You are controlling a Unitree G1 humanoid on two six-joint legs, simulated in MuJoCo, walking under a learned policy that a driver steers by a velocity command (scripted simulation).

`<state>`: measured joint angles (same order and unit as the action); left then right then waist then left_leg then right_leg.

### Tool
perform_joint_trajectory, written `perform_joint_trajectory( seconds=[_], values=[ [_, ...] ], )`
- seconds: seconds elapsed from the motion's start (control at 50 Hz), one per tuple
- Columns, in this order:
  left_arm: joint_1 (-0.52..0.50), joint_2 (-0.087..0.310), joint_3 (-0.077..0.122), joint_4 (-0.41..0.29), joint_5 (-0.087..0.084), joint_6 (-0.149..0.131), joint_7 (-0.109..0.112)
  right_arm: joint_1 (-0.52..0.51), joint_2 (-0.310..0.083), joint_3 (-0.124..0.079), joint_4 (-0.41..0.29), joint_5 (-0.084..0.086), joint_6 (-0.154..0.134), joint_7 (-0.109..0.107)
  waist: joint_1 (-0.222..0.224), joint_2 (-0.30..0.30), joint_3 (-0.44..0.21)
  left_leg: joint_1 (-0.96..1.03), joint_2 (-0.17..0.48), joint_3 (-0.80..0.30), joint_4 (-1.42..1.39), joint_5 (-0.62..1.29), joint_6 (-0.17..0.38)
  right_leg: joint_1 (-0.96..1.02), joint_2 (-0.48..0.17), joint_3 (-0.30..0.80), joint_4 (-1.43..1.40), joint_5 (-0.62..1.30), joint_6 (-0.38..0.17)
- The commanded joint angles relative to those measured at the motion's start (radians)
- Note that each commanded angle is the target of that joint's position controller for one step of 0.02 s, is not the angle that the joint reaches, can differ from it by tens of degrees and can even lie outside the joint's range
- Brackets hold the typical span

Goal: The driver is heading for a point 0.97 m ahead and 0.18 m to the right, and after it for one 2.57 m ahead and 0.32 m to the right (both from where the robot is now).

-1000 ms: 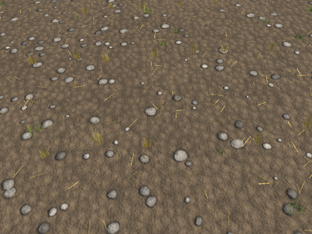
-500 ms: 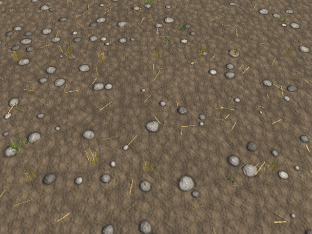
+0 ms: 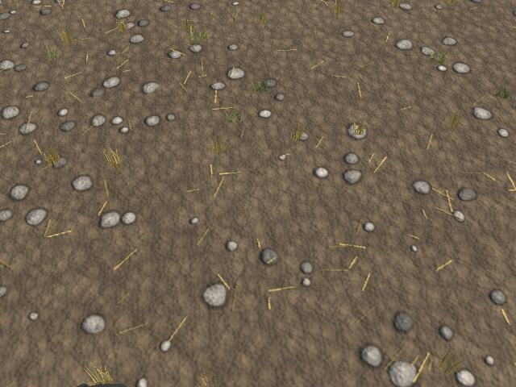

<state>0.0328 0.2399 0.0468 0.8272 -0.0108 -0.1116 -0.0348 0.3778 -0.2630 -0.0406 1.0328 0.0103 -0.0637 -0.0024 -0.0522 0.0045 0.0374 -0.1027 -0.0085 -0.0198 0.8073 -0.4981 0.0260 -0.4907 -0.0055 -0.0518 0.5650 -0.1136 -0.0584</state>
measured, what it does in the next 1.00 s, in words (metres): walks ahead: left foot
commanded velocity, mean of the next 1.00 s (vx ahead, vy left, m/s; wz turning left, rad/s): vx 0.50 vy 0.00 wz -0.20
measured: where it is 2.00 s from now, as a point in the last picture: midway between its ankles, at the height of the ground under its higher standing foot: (318, 173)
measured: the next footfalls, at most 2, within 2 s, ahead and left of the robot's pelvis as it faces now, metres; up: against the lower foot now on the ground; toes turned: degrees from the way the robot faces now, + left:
left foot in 0.50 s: +0.46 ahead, +0.14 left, +0.00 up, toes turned +3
right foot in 1.08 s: +0.72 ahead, -0.12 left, +0.00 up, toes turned -20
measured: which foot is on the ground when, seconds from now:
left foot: up 0.00-0.48, down 0.50-1.00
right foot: down 0.00-0.52, up 0.54-1.00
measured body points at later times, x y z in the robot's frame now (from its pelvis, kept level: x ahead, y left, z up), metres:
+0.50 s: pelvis +0.28 +0.03 +0.00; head +0.31 +0.04 +0.45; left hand +0.23 +0.30 -0.14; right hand +0.49 -0.20 -0.09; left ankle +0.42 +0.14 -0.72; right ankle +0.11 -0.09 -0.72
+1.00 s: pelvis +0.54 +0.03 +0.01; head +0.57 +0.02 +0.46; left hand +0.77 +0.22 -0.10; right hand +0.49 -0.24 -0.13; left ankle +0.42 +0.14 -0.72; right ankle +0.68 -0.13 -0.69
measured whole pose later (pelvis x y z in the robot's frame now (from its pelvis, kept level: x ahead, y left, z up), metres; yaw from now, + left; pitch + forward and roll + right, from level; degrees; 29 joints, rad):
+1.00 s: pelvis +0.54 +0.03 +0.01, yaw -14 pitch +1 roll +2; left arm 0.09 0.23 0.07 0.81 -0.02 -0.03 -0.05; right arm 0.31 -0.25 -0.07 0.98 0.00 -0.07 -0.02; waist -0.06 -0.02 0.03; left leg 0.11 -0.01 0.28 0.23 -0.36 0.00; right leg -0.64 -0.09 -0.04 0.67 -0.03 -0.07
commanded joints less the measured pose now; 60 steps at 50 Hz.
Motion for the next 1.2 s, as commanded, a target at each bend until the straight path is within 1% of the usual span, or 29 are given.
perform_joint_trajectory(
  seconds=[0.02, 0.04, 0.06, 0.1, 0.14, 0.22, 0.3, 0.42, 0.46, 0.5, 0.52, 0.54, 0.56, 0.58, 0.6, 0.66, 0.74, 0.84, 0.96, 1.0, 1.04, 1.06, 1.08, 1.1, 1.12, 1.14, 1.16, 1.18, 1.2],
  values=[
    [0.314, 0.162, 0.043, 0.038, 0.002, 0.002, 0.007, -0.028, -0.138, -0.018, -0.092, 0.038, -0.06, 0.011, 0.148, -0.154, -0.234, -0.65, 0.036, -0.093, 0.518, 0.017, 0.046, 0.75, -0.344, 0.594, -0.27, -0.158, -0.199],
    [0.23, 0.145, 0.036, 0.019, 0.007, 0.001, 0.007, -0.079, -0.132, -0.018, -0.101, 0.035, -0.064, 0.004, 0.115, -0.066, -0.157, -0.611, 0.088, -0.064, 0.475, 0.113, 0.043, 0.598, -0.309, 0.476, -0.297, -0.03, -0.182],
    [0.185, 0.122, 0.03, 0.014, 0.014, -0.001, 0.004, -0.102, -0.123, -0.025, -0.103, 0.018, -0.059, -0.001, 0.088, -0.038, -0.101, -0.572, 0.118, -0.056, 0.418, 0.168, 0.036, 0.482, -0.274, 0.392, -0.328, 0.057, -0.175],
    [0.173, 0.094, 0.023, 0.025, 0.021, -0.006, -0.001, -0.066, -0.08, -0.026, -0.095, 0.011, -0.033, -0.002, 0.042, -0.069, -0.086, -0.478, 0.15, -0.059, 0.35, 0.22, 0.028, 0.38, -0.23, 0.302, -0.384, 0.106, -0.168],
    [0.2, 0.113, 0.027, 0.044, 0.015, -0.011, 0.003, -0.075, -0.059, -0.026, -0.1, 0.008, -0.014, -0.005, 0.029, -0.066, -0.057, -0.491, 0.16, -0.045, 0.289, 0.25, 0.012, 0.339, -0.221, 0.246, -0.421, 0.146, -0.18],
    [0.262, 0.144, 0.035, 0.072, 0.013, 0.0, 0.027, -0.221, -0.061, -0.029, -0.151, -0.006, -0.011, -0.005, 0.057, -0.052, -0.008, -0.601, 0.164, -0.035, 0.075, 0.442, -0.021, 0.364, -0.208, 0.181, -0.459, 0.163, -0.172],
    [0.321, 0.155, 0.035, 0.097, 0.003, 0.007, 0.038, -0.358, -0.04, -0.019, -0.188, 0.0, -0.021, 0.007, 0.099, -0.059, 0.021, -0.551, 0.121, 0.008, -0.152, 0.603, -0.022, 0.376, -0.176, 0.11, -0.469, 0.133, -0.14],
    [0.39, 0.17, 0.046, 0.147, -0.007, 0.033, 0.047, -0.476, -0.058, -0.015, -0.244, 0.011, -0.036, 0.039, 0.113, -0.068, 0.053, -0.573, 0.094, 0.006, -0.284, 0.508, 0.02, 0.562, -0.256, 0.119, -0.386, 0.193, -0.125],
    [0.365, 0.184, 0.053, 0.144, -0.008, 0.042, 0.05, -0.421, -0.087, -0.027, -0.237, 0.012, -0.042, 0.045, 0.072, -0.088, 0.014, -0.468, 0.064, 0.031, -0.304, 0.437, 0.046, 0.591, -0.265, 0.115, -0.313, 0.353, -0.105],
    [0.339, 0.16, 0.041, 0.133, -0.004, 0.052, 0.049, -0.166, -0.16, -0.069, -0.163, 0.007, -0.045, 0.035, -0.056, -0.077, -0.138, -0.082, 0.024, 0.056, -0.321, 0.447, 0.092, 0.488, -0.185, 0.076, -0.017, 0.549, -0.063],
    [0.353, 0.121, 0.022, 0.105, 0.015, 0.051, 0.049, 0.022, -0.241, -0.09, -0.129, -0.009, -0.045, 0.023, -0.107, 0.047, -0.297, 0.24, 0.226, -0.17, -0.296, 0.447, 0.155, 0.26, -0.109, 0.033, 0.31, 0.237, -0.026],
    [0.483, -0.014, -0.012, 0.11, 0.003, 0.031, 0.04, 0.058, -0.278, -0.095, -0.109, -0.01, -0.039, 0.029, -0.032, 0.306, -0.417, 0.524, 0.431, -0.624, -0.428, 0.241, 0.292, -0.114, 0.066, 0.071, 0.624, -0.446, 0.027],
    [0.409, 0.109, 0.016, 0.118, -0.025, 0.013, 0.04, 0.034, -0.178, -0.068, -0.121, -0.003, -0.042, 0.028, -0.071, 0.183, -0.355, 0.458, 0.401, -0.635, -0.491, 0.135, 0.246, -0.207, 0.019, 0.204, 0.736, -0.472, 0.011],
    [0.323, 0.155, 0.032, 0.088, -0.045, 0.005, 0.041, -0.049, -0.138, -0.056, -0.134, -0.002, -0.047, 0.024, -0.055, 0.146, -0.217, 0.325, 0.378, -0.478, -0.513, 0.168, 0.197, -0.259, -0.027, 0.188, 0.745, -0.378, -0.004],
    [0.285, 0.149, 0.034, 0.081, -0.042, 0.006, 0.049, -0.131, -0.112, -0.046, -0.147, -0.007, -0.051, 0.024, -0.018, 0.072, -0.146, 0.18, 0.346, -0.364, -0.547, 0.25, 0.173, -0.217, -0.081, 0.165, 0.705, -0.281, -0.001],
    [0.316, 0.089, 0.044, 0.092, -0.028, 0.042, 0.052, -0.205, -0.055, -0.035, -0.137, -0.027, -0.061, 0.026, 0.052, 0.099, -0.066, -0.034, 0.272, -0.15, -0.641, 0.376, 0.142, -0.083, -0.142, 0.17, 0.61, -0.158, 0.003],
    [0.253, 0.07, 0.049, 0.057, -0.021, 0.072, 0.051, -0.175, -0.095, -0.048, -0.111, -0.029, -0.066, 0.006, 0.06, 0.056, -0.007, -0.053, 0.265, -0.005, -0.688, 0.502, 0.153, -0.181, -0.149, 0.178, 0.52, -0.03, 0.021],
    [0.122, 0.054, 0.042, 0.005, -0.011, 0.062, 0.027, -0.146, -0.12, -0.052, -0.107, -0.026, -0.053, -0.017, 0.03, 0.037, 0.026, 0.003, 0.241, 0.137, -0.701, 0.575, 0.126, -0.208, -0.127, 0.117, 0.261, 0.177, 0.031],
    [-0.051, 0.035, 0.024, -0.097, -0.012, 0.062, -0.014, -0.042, -0.151, -0.064, -0.083, -0.006, -0.013, -0.025, -0.024, 0.022, 0.075, 0.211, 0.301, 0.216, -0.62, 0.736, 0.118, -0.27, -0.096, 0.011, 0.098, 0.096, -0.004],
    [-0.036, 0.057, 0.033, -0.119, -0.014, 0.065, -0.026, -0.067, -0.176, -0.071, -0.096, 0.0, 0.001, -0.028, 0.011, 0.054, 0.041, 0.239, 0.308, 0.248, -0.528, 1.005, 0.1, -0.18, -0.048, -0.043, 0.08, 0.008, -0.035],
    [0.079, 0.11, 0.06, -0.112, -0.019, 0.07, -0.029, -0.096, -0.207, -0.08, -0.112, 0.006, 0.015, -0.035, 0.092, 0.099, -0.043, 0.237, 0.304, 0.266, -0.326, 1.297, 0.08, 0.003, 0.027, -0.091, 0.088, -0.088, -0.079],
    [0.219, 0.159, 0.088, -0.082, -0.022, 0.07, -0.023, -0.122, -0.213, -0.08, -0.121, 0.012, 0.02, -0.036, 0.173, 0.092, -0.116, 0.173, 0.277, 0.279, -0.138, 1.286, 0.055, 0.203, 0.064, -0.091, 0.019, -0.043, -0.114],
    [0.379, 0.238, 0.124, -0.043, -0.018, 0.078, -0.001, -0.127, -0.201, -0.073, -0.137, 0.004, 0.013, -0.036, 0.244, 0.016, -0.201, -0.042, 0.232, 0.279, 0.148, 1.02, 0.009, 0.501, 0.011, 0.051, -0.041, -0.023, -0.163],
    [0.369, 0.34, 0.138, -0.038, -0.022, 0.074, 0.01, -0.035, -0.027, -0.024, -0.188, -0.034, -0.016, -0.016, 0.117, -0.256, -0.263, -0.517, 0.024, 0.206, 0.511, 0.007, -0.052, 0.843, -0.25, 0.589, -0.092, -0.1, -0.339],
    [0.407, 0.282, 0.115, -0.066, -0.004, 0.06, 0.006, -0.116, -0.081, -0.026, -0.216, 0.009, -0.067, 0.002, 0.164, -0.164, -0.399, -0.654, -0.031, -0.045, 0.643, -0.106, -0.037, 0.926, -0.339, 0.893, -0.256, -0.202, -0.405],
    [0.374, 0.218, 0.097, -0.062, 0.004, 0.047, 0.005, -0.226, -0.128, -0.039, -0.247, 0.045, -0.093, 0.012, 0.183, -0.108, -0.268, -0.744, 0.027, -0.076, 0.62, -0.012, -0.005, 0.853, -0.31, 0.75, -0.283, -0.132, -0.341],
    [0.304, 0.179, 0.086, -0.073, -0.003, 0.037, 0.005, -0.236, -0.124, -0.036, -0.247, 0.039, -0.104, 0.009, 0.136, -0.034, -0.181, -0.712, 0.075, -0.075, 0.525, 0.081, 0.011, 0.704, -0.266, 0.613, -0.279, -0.047, -0.3],
    [0.227, 0.145, 0.075, -0.091, -0.005, 0.035, 0.005, -0.229, -0.13, -0.044, -0.231, 0.013, -0.101, 0.002, 0.09, 0.008, -0.122, -0.639, 0.106, -0.069, 0.435, 0.124, 0.003, 0.552, -0.224, 0.511, -0.289, 0.054, -0.27],
    [0.185, 0.124, 0.065, -0.109, 0.003, 0.032, 0.009, -0.204, -0.144, -0.054, -0.226, 0.002, -0.087, 0.0, 0.054, -0.002, -0.107, -0.56, 0.128, -0.076, 0.382, 0.155, -0.008, 0.454, -0.199, 0.454, -0.308, 0.129, -0.259]
  ],
)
